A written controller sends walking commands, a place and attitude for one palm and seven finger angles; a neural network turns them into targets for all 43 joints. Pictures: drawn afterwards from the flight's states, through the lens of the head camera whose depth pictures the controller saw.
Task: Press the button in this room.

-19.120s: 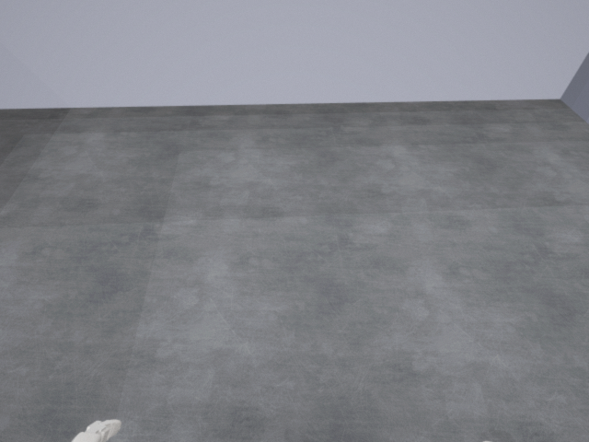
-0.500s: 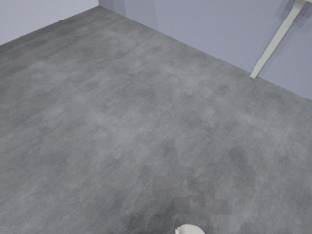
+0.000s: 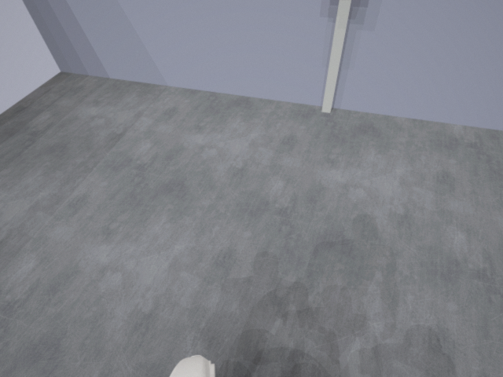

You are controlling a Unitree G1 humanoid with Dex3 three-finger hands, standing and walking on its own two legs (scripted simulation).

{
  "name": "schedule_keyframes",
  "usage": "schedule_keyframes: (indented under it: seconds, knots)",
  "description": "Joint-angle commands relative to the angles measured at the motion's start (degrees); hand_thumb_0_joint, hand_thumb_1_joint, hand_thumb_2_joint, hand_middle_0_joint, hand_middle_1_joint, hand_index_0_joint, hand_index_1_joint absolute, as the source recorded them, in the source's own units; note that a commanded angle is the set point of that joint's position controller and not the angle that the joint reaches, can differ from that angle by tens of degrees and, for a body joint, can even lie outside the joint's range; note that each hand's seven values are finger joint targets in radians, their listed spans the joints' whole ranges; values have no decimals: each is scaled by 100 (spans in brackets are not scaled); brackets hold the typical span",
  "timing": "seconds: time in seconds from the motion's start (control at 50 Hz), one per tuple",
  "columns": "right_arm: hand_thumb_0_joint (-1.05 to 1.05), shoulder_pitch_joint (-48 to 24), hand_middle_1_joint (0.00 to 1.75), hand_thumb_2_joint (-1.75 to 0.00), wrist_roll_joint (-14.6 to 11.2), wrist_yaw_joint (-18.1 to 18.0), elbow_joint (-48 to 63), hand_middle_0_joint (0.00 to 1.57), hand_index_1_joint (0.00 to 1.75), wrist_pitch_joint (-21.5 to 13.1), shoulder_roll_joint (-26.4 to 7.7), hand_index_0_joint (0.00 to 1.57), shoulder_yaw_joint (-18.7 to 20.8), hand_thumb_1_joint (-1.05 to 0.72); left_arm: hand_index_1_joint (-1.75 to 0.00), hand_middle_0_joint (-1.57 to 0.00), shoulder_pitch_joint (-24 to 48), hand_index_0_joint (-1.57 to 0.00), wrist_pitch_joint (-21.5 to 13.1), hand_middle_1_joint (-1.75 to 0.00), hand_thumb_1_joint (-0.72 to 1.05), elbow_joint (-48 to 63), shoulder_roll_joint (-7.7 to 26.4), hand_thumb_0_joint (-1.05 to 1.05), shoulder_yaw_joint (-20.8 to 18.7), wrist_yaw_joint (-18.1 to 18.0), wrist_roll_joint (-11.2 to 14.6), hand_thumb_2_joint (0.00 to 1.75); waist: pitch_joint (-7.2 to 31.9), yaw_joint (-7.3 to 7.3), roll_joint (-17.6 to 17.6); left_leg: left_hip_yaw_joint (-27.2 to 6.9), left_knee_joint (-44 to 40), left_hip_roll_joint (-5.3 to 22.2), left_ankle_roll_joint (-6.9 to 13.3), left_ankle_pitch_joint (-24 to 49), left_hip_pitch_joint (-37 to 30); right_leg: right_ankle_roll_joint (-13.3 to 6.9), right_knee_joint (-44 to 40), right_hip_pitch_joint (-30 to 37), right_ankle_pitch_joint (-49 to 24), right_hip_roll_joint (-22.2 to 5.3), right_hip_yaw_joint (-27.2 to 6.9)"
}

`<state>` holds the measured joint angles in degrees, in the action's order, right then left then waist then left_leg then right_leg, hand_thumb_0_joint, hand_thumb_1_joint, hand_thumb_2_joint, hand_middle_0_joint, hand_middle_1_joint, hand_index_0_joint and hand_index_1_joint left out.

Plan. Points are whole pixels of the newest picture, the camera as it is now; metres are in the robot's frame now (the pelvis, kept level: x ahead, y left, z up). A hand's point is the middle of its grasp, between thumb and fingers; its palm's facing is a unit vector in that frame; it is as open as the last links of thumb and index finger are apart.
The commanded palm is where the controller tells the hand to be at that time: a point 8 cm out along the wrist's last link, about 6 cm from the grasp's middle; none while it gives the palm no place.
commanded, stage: turn or walk to find it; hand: left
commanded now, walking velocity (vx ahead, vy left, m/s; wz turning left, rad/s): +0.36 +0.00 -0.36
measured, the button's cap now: out of the picture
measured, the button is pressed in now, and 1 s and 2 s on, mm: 0 0 0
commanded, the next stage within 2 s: stand and wait in 1.32 s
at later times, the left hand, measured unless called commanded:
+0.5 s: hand (143, 328) +0.25 +0.25 -0.18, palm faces -0.14 -0.97 -0.18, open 7.4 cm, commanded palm none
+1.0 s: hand (235, 207) +0.55 +0.08 -0.16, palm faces -0.24 -0.95 -0.18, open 7.2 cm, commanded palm none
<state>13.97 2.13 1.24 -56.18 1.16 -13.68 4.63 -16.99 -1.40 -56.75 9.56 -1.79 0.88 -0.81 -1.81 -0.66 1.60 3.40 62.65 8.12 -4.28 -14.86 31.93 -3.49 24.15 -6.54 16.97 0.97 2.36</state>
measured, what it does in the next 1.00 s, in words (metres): walks ahead, turning right: left foot, then right foot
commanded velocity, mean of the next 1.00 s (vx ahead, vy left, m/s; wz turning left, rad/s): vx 0.37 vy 0.00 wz -0.18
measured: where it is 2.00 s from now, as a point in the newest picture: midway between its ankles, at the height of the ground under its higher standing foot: (285, 274)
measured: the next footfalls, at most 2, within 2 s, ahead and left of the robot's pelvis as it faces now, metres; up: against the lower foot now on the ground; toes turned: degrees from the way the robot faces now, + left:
left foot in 0.32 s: +0.27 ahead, +0.15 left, +0.00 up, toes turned +1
right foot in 0.86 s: +0.46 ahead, -0.15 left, +0.00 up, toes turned -25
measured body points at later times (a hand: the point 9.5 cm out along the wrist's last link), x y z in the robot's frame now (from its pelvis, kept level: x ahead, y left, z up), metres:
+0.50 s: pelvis +0.21 +0.06 -0.01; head +0.23 +0.08 +0.44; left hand +0.25 +0.30 -0.17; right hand +0.24 -0.18 -0.14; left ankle +0.23 +0.15 -0.74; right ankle +0.14 -0.07 -0.64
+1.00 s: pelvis +0.39 -0.05 -0.01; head +0.41 -0.07 +0.44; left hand +0.56 +0.13 -0.15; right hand +0.26 -0.22 -0.18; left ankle +0.36 +0.11 -0.64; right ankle +0.43 -0.13 -0.74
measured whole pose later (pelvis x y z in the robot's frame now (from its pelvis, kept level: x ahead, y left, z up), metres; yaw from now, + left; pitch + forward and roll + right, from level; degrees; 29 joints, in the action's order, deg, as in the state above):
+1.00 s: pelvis +0.39 -0.05 -0.01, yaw -16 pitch -2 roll +1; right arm 22.9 1.0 0.0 -65.0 -0.9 -6.9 3.0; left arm -7.4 -4.2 -57.3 7.9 -3.1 -0.2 0.6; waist -4.8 -2.5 1.0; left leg 4.2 70.8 6.8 -0.7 -20.7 22.3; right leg -4.6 31.5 -17.1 13.0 -1.1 9.7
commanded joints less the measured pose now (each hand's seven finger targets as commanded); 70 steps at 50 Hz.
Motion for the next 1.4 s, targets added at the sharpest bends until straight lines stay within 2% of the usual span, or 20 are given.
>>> schedule_keyframes:
  seconds: [0.0,0.2,0.26,0.28,0.3,0.32,0.4,0.48,0.72,0.76,0.8,0.82,0.84,0.86,0.88,0.92,0.98,1.18,1.32,1.38]
  knots:
    - [0,-465,30,-90,-38,21,579,20,30,-174,-335,20,30,-90,-30,-20,-399,-20,-292,-30,90,117,1032,0,-259,-94,-3,90,-452,158,-723,-113,-202,35,-111,499,866,-513,-1304,101,-1112,-1336,-1359]
    - [0,-1543,30,-90,-93,33,946,20,30,-386,-157,20,-126,-90,-30,-20,-892,-20,-264,-30,90,-309,982,0,-229,-224,-65,90,-306,415,-918,158,-2266,-286,165,84,242,-557,-607,948,-3105,-1378,-1445]
    - [0,74,30,-90,-62,-111,418,20,30,-493,-463,20,-35,-90,-30,-20,-602,-20,-285,-30,90,-326,1011,0,-249,-217,-6,90,497,-362,-601,294,-3369,-610,362,741,-2568,-228,1193,-11,-4061,-925,-1083]
    - [0,1080,30,-90,-11,-175,134,20,30,-531,-1001,20,92,-90,-30,-20,-630,-20,-290,-30,90,-238,816,0,-249,-175,55,90,1275,-720,249,-625,-3430,317,585,938,-4138,11,2443,-972,-2531,-462,-714]
    - [0,1667,30,-90,24,-194,-51,20,30,-541,-1544,20,217,-90,-30,-20,-940,-20,-284,-30,90,-175,482,0,-175,-99,112,90,1830,-713,1744,-2615,-3814,2003,1131,1301,-5337,229,4279,-2499,1400,205,-179]
    - [0,1604,30,-90,-59,-192,-64,20,30,-467,-1443,20,154,-90,-30,-20,-664,-20,-299,-30,90,-105,611,0,-173,-125,64,90,1649,-723,1343,-2997,-4261,2215,1407,1085,-4871,120,5004,-2763,1612,-13,-586]
    - [0,496,30,-90,-39,-198,73,20,30,-579,-347,20,-106,-90,-30,-20,62,-20,-131,-30,90,-112,408,0,-204,36,-69,90,-213,-162,332,-1238,-4895,1425,1079,773,-2299,251,5056,-2703,305,-747,-406]
    - [0,543,30,-90,-87,-210,-104,20,30,-669,-151,20,-121,-90,-30,-20,-155,-20,99,-30,90,-133,144,0,-195,44,-96,90,-247,182,450,-159,-5168,1021,970,930,-1858,366,4777,-2670,-433,-785,-294]
    - [0,1658,30,-90,-29,-215,-626,20,30,-617,-320,20,-57,-90,-30,-20,1846,-20,10,-30,90,587,167,0,-89,110,-73,90,-512,-319,516,490,-4803,1032,1080,2872,-3297,327,1498,-2777,-580,-601,484]
    - [0,1606,30,-90,-50,-219,-673,20,30,-584,-412,20,-39,-90,-30,-20,1483,-20,-43,-30,90,501,277,0,-108,73,-67,90,-299,-108,495,583,-4254,1092,1021,4021,-3391,157,1117,-2086,-323,-365,655]
    - [0,1367,30,-90,-108,-213,-642,20,30,-569,-487,20,-39,-90,-30,-20,53,-20,-145,-30,90,22,546,0,-193,38,-97,90,511,571,291,906,-2697,810,717,4311,-3096,30,395,-203,-957,-145,763]
    - [0,1413,30,-90,-155,-145,-602,20,30,-568,-301,20,-83,-90,-30,-20,-727,-20,-225,-30,90,-252,1030,0,-320,-22,-139,90,1091,880,-424,1051,-1305,477,503,2769,-1749,-221,358,1466,-1047,-978,-138]
    - [0,1575,30,-90,-194,-132,-445,20,30,-567,89,20,-173,-90,-30,-20,-1375,-20,-258,-30,90,-443,1628,0,-478,-94,-78,90,1693,917,-1738,919,374,-497,225,-1583,-114,-838,-30,2688,-1701,-2537,-2635]
    - [0,1156,30,-90,-232,-161,-269,20,30,-493,-123,20,-132,-90,-30,-20,-1213,-20,-214,-30,90,-437,1713,0,-486,-146,46,90,1379,855,-1205,124,1245,-438,380,-1869,229,-1056,-506,2244,-1997,-2813,-2980]
    - [0,1042,30,-90,-225,-149,-351,20,30,-461,-22,20,-100,-90,-30,-20,-620,-20,-212,-30,90,-345,1517,0,-454,-160,36,90,1012,634,-832,-164,1569,-167,424,-1288,314,-944,-609,1631,-1242,-2666,-2412]
    - [0,747,30,-90,-142,-133,-376,20,30,-398,113,20,-90,-90,-30,-20,64,-20,-235,-30,90,-175,988,0,-285,-146,66,90,72,320,-287,-314,1295,153,407,-477,247,-571,-962,109,-461,-2209,-1683]
    - [0,1155,30,-90,-62,-104,-543,20,30,-234,374,20,-97,-90,-30,-20,331,-20,-309,-30,90,-230,558,0,-156,-155,11,90,-238,-86,-569,-167,661,169,301,-12,-312,-335,-1334,-997,-354,-1707,-729]
    - [0,-456,30,-90,-51,61,99,20,30,-256,178,20,-84,-90,-30,-20,-425,-20,-459,-30,90,-513,628,0,-133,-156,-20,90,-596,188,-723,-20,-1329,210,118,612,554,-557,-1543,-101,-976,-1694,-488]
    - [0,-1175,30,-90,-69,74,319,20,30,-369,97,20,-167,-90,-30,-20,-838,-20,-374,-30,90,-767,810,0,-150,-181,-43,90,-419,362,-483,402,-2681,-136,327,189,-229,-476,-934,671,-2443,-1779,-325]
    - [0,352,30,-90,-26,-69,-178,20,30,-467,-289,20,-100,-90,-30,-20,-738,-20,-349,-30,90,-798,712,0,-100,-210,12,90,538,-321,-1,411,-3619,-224,523,1533,-2859,23,1216,-40,-3616,-1235,321]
